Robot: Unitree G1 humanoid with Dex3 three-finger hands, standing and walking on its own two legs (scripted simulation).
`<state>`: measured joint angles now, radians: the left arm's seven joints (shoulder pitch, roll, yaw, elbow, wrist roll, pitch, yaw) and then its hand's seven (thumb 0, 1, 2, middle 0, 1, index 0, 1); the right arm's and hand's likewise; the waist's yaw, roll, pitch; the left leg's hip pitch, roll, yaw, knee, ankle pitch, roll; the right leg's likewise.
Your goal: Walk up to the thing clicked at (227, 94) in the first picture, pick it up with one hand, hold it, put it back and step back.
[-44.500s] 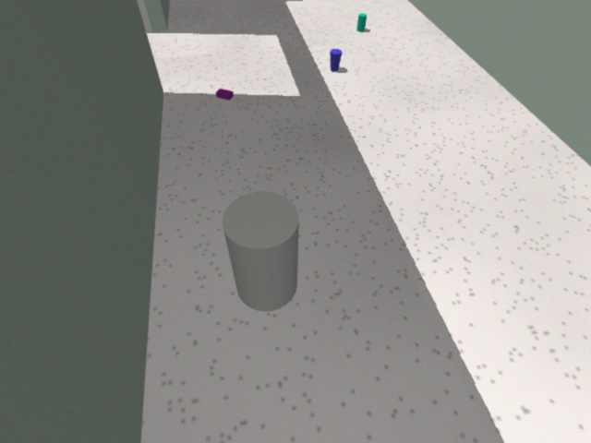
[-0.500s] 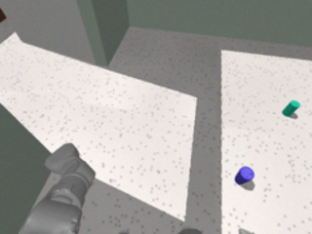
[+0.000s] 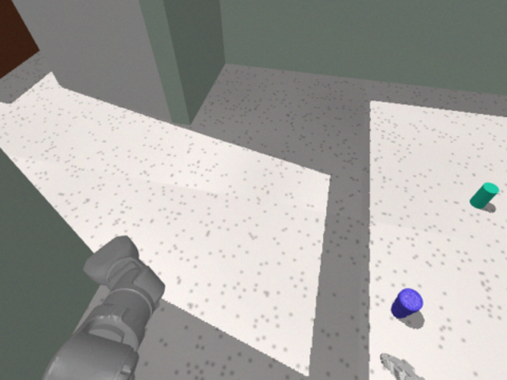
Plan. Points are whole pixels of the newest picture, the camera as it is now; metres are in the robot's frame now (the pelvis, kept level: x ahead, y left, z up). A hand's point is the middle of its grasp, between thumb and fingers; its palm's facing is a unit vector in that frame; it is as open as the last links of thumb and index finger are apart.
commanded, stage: hold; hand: left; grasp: from above
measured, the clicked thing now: (135, 286) +0.31 +0.23 -0.10
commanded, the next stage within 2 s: crouch in 1.46 s
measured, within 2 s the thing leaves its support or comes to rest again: neither
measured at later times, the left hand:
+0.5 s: hand (127, 267) +0.32 +0.23 -0.04, palm faces -0.29 -0.35 -0.89, open 11.6 cm
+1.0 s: hand (121, 271) +0.31 +0.23 -0.02, palm faces -0.27 -0.35 -0.89, open 11.6 cm
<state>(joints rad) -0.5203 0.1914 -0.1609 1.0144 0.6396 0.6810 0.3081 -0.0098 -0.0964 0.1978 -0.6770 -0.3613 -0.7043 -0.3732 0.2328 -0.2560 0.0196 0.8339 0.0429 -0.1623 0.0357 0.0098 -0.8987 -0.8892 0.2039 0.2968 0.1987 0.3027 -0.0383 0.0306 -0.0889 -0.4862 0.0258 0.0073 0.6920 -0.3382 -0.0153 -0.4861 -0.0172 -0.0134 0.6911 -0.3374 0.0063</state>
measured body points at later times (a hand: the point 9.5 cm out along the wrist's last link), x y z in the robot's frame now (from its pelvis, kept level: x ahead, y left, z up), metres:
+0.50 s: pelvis +0.01 +0.00 +0.01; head +0.03 -0.01 +0.46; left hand +0.34 +0.24 +0.01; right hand +0.14 -0.24 -0.11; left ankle +0.00 +0.13 -0.72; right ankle +0.00 -0.12 -0.72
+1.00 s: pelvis +0.01 +0.00 +0.01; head +0.01 -0.02 +0.46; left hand +0.32 +0.25 +0.03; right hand +0.15 -0.23 -0.10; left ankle +0.00 +0.13 -0.72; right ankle +0.00 -0.12 -0.72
